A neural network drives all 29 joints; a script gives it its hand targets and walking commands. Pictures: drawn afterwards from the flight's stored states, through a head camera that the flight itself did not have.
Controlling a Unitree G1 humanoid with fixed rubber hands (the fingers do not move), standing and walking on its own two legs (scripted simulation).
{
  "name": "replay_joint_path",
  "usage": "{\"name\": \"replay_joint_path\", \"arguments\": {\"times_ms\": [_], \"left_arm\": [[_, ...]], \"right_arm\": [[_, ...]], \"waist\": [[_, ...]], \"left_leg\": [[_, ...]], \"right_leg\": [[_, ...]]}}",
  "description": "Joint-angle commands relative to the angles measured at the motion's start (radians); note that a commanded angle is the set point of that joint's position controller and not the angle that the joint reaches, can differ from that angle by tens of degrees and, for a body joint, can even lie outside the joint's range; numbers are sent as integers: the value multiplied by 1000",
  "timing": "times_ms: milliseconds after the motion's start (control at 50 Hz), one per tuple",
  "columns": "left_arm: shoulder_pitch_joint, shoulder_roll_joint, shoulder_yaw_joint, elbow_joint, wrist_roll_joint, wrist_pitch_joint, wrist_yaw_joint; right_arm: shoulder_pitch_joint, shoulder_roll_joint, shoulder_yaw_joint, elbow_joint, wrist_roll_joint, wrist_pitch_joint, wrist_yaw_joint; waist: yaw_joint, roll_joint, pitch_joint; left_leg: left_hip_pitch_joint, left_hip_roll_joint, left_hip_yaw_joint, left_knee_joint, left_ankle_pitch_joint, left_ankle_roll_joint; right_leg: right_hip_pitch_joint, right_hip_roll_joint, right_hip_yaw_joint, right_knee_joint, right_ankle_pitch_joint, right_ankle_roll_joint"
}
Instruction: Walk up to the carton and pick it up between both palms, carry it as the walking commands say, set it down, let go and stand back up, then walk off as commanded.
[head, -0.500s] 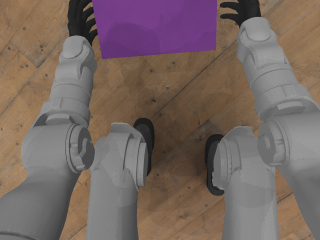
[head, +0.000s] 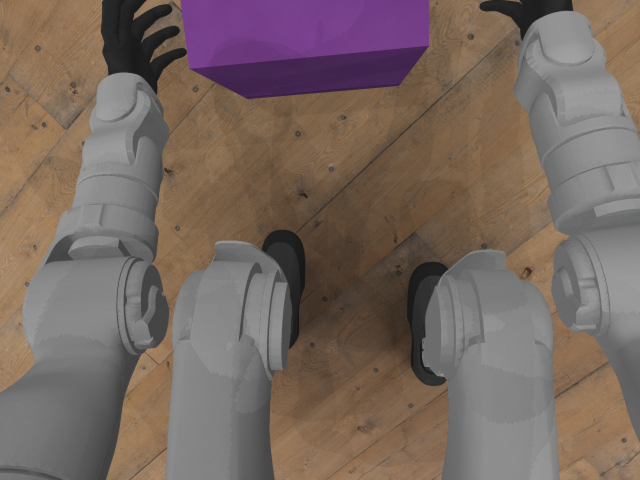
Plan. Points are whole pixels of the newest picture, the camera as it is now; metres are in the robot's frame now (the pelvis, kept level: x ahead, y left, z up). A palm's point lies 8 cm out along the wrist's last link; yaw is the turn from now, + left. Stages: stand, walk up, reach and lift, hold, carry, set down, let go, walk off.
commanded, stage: set down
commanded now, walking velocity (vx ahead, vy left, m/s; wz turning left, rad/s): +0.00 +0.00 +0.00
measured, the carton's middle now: (311, 14) +0.57 +0.08 -0.26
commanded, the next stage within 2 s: let go in 1.22 s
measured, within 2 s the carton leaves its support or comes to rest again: neither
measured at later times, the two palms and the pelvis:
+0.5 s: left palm out of the picture +0.49 +0.27 -0.01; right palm out of the picture +0.56 -0.14 -0.01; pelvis +0.01 +0.00 +0.10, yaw +0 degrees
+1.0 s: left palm out of the picture +0.49 +0.27 +0.14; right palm out of the picture +0.56 -0.14 +0.14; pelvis +0.04 +0.01 +0.23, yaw +0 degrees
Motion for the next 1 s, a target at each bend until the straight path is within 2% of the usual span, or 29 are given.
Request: {"name": "replay_joint_path", "arguments": {"times_ms": [0,100,180,240,460,720,980], "left_arm": [[-182,166,18,-185,-4,-3,3],[-125,159,40,-296,15,45,4],[-68,114,50,-310,40,75,-4],[-36,87,64,-310,61,84,-12],[24,65,107,-373,109,113,-32],[108,35,125,-482,136,147,-65],[199,-14,156,-474,195,135,-94]], "right_arm": [[-242,-91,-21,-184,2,-4,-5],[-196,-101,-61,-263,-16,37,-8],[-131,-84,-102,-248,-53,59,3],[-96,-64,-127,-237,-75,63,14],[-61,-37,-168,-268,-112,87,40],[17,-36,-217,-350,-150,111,79],[99,-4,-243,-313,-188,93,122]], "waist": [[57,-80,-1328],[53,-51,-1409],[29,-37,-1334],[23,-34,-1287],[38,-53,-1343],[29,-59,-1423],[29,-51,-1340]], "left_leg": [[804,10,88,-120,308,2],[869,-6,105,-166,301,-3],[848,-16,108,-227,265,-8],[831,-23,107,-275,259,-10],[897,-40,117,-462,275,-16],[1124,-53,120,-699,365,-22],[1317,-51,102,-955,448,-20]], "right_leg": [[537,-42,-85,-231,236,-7],[575,-29,-102,-276,224,-14],[539,-22,-110,-333,192,-19],[512,-17,-111,-376,187,-20],[601,1,-109,-558,207,-17],[777,16,-121,-795,283,-8],[950,12,-96,-1058,362,3]]}}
